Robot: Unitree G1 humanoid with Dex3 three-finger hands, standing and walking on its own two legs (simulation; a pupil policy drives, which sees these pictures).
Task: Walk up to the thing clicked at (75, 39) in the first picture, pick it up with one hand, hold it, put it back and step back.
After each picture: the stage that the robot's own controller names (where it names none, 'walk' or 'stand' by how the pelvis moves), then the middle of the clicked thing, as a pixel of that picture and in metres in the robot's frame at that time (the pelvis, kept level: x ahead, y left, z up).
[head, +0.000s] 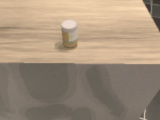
stand; (69, 35) +0.58 +0.07 +0.06
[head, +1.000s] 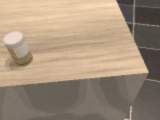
walk; (19, 49) +0.44 +0.25 +0.09
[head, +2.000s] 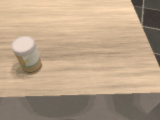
stand; (28, 56) +0.39 +0.20 +0.09
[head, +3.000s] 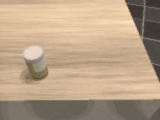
stand; (36, 63) +0.41 +0.18 +0.06
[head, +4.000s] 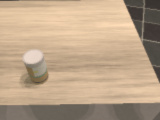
stand; (36, 67) +0.40 +0.18 +0.06
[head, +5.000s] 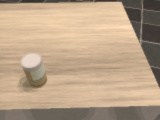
stand; (35, 71) +0.38 +0.19 +0.06
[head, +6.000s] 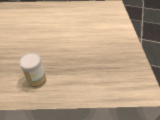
stand; (34, 71) +0.38 +0.19 +0.06
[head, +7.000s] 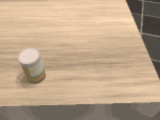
rise first; (33, 66) +0.38 +0.19 +0.06
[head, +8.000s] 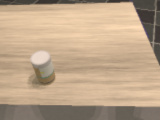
go down; (43, 68) +0.39 +0.18 +0.07
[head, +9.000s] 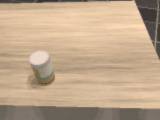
go down; (43, 68) +0.38 +0.18 +0.07
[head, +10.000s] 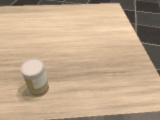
go down; (36, 78) +0.35 +0.16 +0.08
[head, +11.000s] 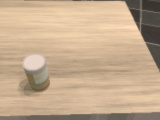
approach; (37, 73) +0.36 +0.16 +0.08
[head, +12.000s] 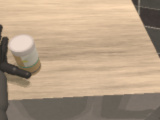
close; (26, 56) +0.39 +0.18 +0.11
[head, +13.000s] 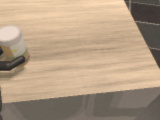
lift; (14, 47) +0.43 +0.20 +0.12
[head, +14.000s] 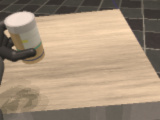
lift; (27, 39) +0.33 +0.15 +0.28
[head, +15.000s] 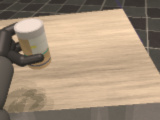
lift; (34, 44) +0.33 +0.13 +0.26
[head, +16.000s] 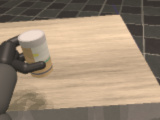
hold; (37, 54) +0.32 +0.14 +0.23
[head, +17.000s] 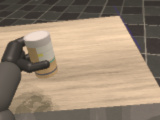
crouch; (42, 54) +0.32 +0.12 +0.24
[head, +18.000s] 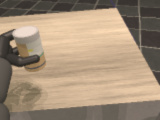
crouch; (30, 49) +0.36 +0.16 +0.22
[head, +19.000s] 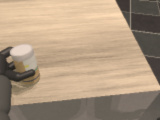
lower; (26, 64) +0.39 +0.18 +0.09
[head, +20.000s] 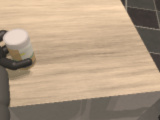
lower; (21, 50) +0.42 +0.18 +0.11
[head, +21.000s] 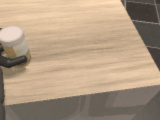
lower; (16, 47) +0.43 +0.19 +0.12
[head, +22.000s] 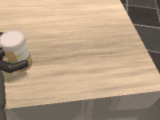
lower; (17, 52) +0.41 +0.19 +0.11
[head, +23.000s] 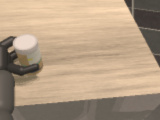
loosen; (29, 55) +0.40 +0.17 +0.11
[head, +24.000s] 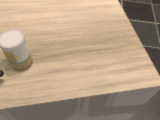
rise; (17, 52) +0.41 +0.18 +0.11
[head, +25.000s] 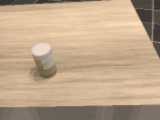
sink last; (45, 61) +0.41 +0.17 +0.10
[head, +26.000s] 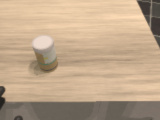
stand; (46, 54) +0.41 +0.16 +0.10
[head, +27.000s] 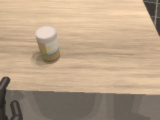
stand; (48, 45) +0.44 +0.16 +0.12
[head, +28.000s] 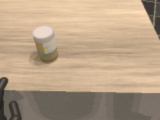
walk; (46, 45) +0.44 +0.17 +0.12
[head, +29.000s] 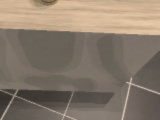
walk; out of the picture +0.62 +0.15 +0.09
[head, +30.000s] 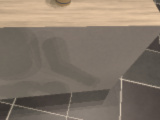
walk; out of the picture +0.68 +0.09 +0.08
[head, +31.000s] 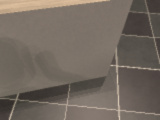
walk; out of the picture +0.81 +0.22 +0.10
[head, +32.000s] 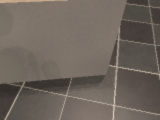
stand; out of the picture +0.98 +0.23 +0.09
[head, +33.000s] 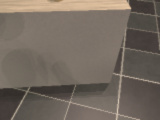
stand; out of the picture +0.98 +0.18 +0.06
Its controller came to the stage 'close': yes
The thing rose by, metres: 0.22
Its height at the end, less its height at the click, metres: +0.00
